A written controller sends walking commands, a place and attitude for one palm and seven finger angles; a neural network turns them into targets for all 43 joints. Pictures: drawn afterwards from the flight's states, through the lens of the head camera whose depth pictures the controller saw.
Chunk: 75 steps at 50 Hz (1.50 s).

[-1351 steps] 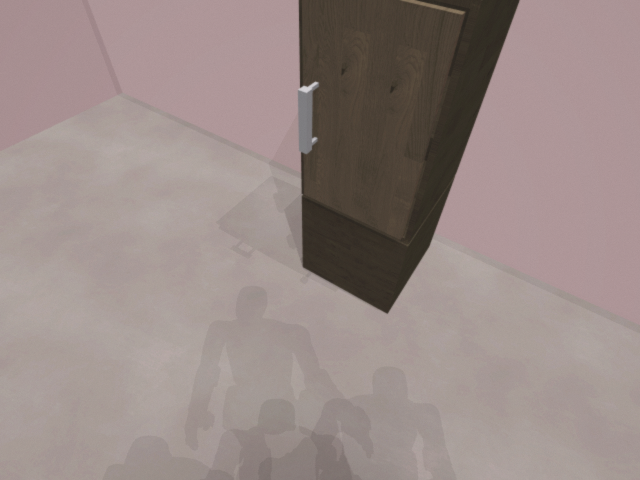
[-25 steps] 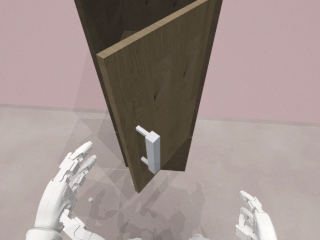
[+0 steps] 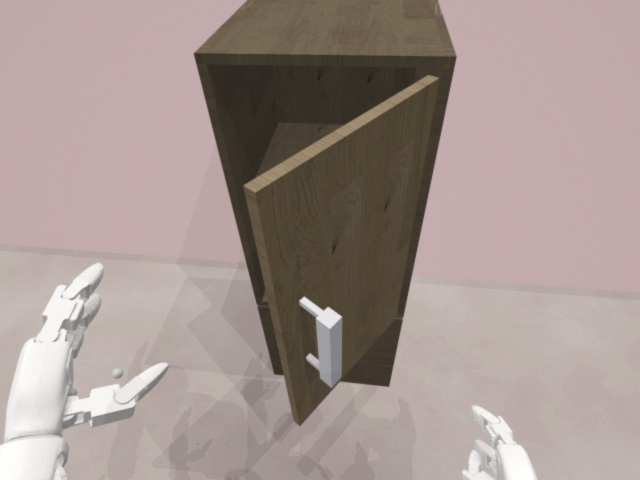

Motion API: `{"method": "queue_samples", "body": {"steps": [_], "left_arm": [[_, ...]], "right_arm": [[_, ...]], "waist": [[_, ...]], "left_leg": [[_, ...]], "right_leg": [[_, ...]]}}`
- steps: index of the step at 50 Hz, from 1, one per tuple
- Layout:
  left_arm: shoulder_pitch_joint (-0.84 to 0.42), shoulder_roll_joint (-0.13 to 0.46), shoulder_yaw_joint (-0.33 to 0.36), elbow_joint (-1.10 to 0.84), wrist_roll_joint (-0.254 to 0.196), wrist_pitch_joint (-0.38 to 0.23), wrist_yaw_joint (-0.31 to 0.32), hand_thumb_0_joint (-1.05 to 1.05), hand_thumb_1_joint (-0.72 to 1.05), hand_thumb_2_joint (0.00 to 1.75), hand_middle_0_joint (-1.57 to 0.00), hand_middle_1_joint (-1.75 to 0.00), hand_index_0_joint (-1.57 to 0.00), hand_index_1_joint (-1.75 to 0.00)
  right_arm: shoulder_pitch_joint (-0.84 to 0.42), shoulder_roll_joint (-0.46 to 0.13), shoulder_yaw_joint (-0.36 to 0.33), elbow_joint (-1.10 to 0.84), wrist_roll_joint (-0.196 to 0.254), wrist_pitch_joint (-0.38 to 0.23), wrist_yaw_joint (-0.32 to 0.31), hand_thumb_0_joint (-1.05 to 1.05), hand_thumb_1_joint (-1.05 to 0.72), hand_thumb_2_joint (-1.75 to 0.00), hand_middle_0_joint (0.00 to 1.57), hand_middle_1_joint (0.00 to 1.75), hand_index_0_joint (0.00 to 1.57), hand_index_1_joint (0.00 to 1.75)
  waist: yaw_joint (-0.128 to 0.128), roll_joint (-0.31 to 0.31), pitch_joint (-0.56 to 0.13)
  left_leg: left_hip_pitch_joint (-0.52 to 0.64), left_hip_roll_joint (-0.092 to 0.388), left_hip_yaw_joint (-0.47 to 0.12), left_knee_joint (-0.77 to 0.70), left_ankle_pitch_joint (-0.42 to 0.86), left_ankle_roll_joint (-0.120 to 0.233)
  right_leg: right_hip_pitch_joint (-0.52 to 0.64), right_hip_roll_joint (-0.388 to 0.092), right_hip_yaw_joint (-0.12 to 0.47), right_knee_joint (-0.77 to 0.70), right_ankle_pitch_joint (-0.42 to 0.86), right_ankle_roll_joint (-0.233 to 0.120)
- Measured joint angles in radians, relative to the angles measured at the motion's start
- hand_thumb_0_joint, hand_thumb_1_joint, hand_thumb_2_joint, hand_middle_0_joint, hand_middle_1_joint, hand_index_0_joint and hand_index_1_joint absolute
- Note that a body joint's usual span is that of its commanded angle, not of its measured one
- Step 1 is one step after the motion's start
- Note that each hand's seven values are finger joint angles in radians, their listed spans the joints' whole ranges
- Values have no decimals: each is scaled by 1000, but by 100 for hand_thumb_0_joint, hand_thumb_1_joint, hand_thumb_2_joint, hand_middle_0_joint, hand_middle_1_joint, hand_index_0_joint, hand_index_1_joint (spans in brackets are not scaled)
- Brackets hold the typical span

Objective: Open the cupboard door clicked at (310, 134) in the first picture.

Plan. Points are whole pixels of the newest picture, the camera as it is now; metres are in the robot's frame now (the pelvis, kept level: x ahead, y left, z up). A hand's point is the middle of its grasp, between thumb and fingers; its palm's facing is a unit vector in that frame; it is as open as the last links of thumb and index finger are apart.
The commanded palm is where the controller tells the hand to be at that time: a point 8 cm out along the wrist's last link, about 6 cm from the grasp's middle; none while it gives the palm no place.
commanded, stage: draw the hand back to the body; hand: left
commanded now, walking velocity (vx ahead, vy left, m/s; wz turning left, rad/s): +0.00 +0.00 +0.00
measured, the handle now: (319, 342) +0.33 +0.05 -0.04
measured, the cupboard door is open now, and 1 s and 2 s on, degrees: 55 55 55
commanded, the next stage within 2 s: step back with the hand held close in 0.62 s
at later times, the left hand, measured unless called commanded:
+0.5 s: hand (81, 347) +0.19 +0.25 +0.16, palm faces +0.43 -0.80 -0.41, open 7.6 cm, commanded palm +0.14 +0.29 +0.18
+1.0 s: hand (85, 346) +0.19 +0.24 +0.17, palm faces +0.33 -0.79 -0.51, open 7.4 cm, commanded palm +0.12 +0.29 +0.19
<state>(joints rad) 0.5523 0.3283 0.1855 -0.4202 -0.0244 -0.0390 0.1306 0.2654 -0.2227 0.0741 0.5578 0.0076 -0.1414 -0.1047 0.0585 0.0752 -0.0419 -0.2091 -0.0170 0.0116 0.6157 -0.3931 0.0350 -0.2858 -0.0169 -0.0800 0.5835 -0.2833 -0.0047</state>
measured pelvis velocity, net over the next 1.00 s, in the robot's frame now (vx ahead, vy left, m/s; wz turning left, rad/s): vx -0.03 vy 0.00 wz -0.03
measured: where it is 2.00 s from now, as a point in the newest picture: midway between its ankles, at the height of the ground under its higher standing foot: outside the picture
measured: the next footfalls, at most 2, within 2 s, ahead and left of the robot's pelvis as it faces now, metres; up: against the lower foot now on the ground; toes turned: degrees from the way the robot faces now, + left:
right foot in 1.82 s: -0.23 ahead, -0.13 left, +0.00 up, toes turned -1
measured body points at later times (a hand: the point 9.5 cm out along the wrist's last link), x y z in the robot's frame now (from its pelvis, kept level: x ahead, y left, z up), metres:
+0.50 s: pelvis +0.00 -0.01 +0.02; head -0.02 -0.03 +0.46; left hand +0.16 +0.29 +0.18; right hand +0.18 -0.23 -0.07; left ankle -0.04 +0.09 -0.73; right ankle +0.02 -0.12 -0.73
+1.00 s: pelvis -0.03 +0.00 +0.01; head -0.01 -0.02 +0.46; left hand +0.16 +0.28 +0.19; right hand +0.15 -0.25 -0.07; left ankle -0.04 +0.09 -0.73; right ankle +0.02 -0.12 -0.73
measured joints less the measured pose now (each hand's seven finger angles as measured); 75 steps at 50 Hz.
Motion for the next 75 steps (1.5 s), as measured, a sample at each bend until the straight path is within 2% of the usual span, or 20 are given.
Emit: {"method": "queue_samples", "body": {"steps": [15,18,23,29,39,44,48,52,59,62,67,71,75], "left_arm": [[-84,36,168,13,-17,-49,-6,1,69,81,-20,-30,-20,-30],[-96,23,175,26,-20,-58,-8,1,77,84,-20,-30,-21,-30],[-94,0,148,55,-20,-52,-20,1,85,87,-20,-30,-21,-30],[-76,4,133,47,-13,-45,-22,2,88,89,-21,-30,-21,-30],[-109,12,158,49,-10,-65,-21,2,89,89,-21,-30,-21,-30],[-107,34,206,39,-2,-114,-17,2,89,89,-21,-30,-21,-30],[-51,45,193,5,-4,-121,-21,2,89,89,-20,-30,-21,-30],[4,69,187,-34,-6,-120,-25,2,89,89,-21,-30,-21,-30],[11,101,227,-71,1,-132,-1,2,89,89,-21,-30,-22,-30],[-6,95,236,-79,18,-132,15,2,89,89,-21,-30,-22,-30],[-39,59,232,-77,52,-138,38,2,89,89,-21,-30,-21,-30],[-27,39,229,-97,33,-152,33,2,89,89,-21,-30,-21,-30],[-17,62,213,-129,19,-168,28,2,89,89,-21,-30,-21,-30]], "right_arm": [[-51,-16,-33,74,-11,-7,17,2,-90,-90,20,30,20,30],[-60,-18,-39,80,-10,0,23,2,-90,-90,20,30,20,30],[-69,-16,-45,84,-13,12,26,2,-90,-90,20,30,20,30],[-60,-8,-44,94,-18,7,22,2,-90,-90,20,30,20,30],[-69,-5,-43,99,-12,9,24,2,-90,-90,20,30,20,30],[-96,-12,-40,59,-14,47,27,2,-90,-90,21,30,20,30],[-107,-27,-56,34,-13,75,24,2,-90,-90,21,30,20,30],[-103,-32,-77,22,-7,104,16,2,-90,-90,21,30,20,30],[-80,-20,-84,7,-8,117,2,2,-90,-90,20,30,20,30],[-68,-10,-79,-6,-23,110,-4,2,-90,-90,20,30,20,30],[-38,8,-77,-9,-43,93,-6,2,-90,-90,21,30,20,30],[-48,10,-76,9,-23,86,14,2,-90,-90,21,30,20,30],[-60,5,-74,33,-13,84,18,2,-90,-90,21,30,20,30]], "waist": [[17,-8,51],[17,-7,60],[16,-9,74],[17,-13,76],[15,-5,76],[-21,-11,72],[-46,-16,75],[-58,-29,73],[-51,-71,73],[-48,-88,78],[-56,-89,62],[-57,-80,67],[-65,-93,81]], "left_leg": [[148,9,11,-169,78,-8],[160,9,12,-187,88,-8],[170,11,16,-208,102,-10],[182,17,15,-218,107,-15],[183,21,13,-225,117,-17],[94,24,12,-191,120,-16],[45,14,24,-183,131,-9],[10,2,32,-165,135,-1],[-34,-14,41,-124,141,12],[-53,-22,41,-101,143,16],[-122,-28,2,-25,131,14],[-168,-10,-11,25,112,-1],[-183,-5,-7,30,148,-1]], "right_leg": [[141,16,11,-160,76,-7],[152,17,12,-177,86,-8],[159,20,15,-195,99,-11],[172,27,15,-210,107,-16],[179,31,12,-227,120,-18],[108,33,10,-231,144,-19],[52,23,21,-215,156,-12],[11,10,30,-185,155,-3],[-39,-7,40,-135,159,6],[-63,-11,50,-93,152,10],[-72,13,83,-7,64,8],[-95,30,70,-7,83,-2],[-103,28,65,-8,101,4]]}}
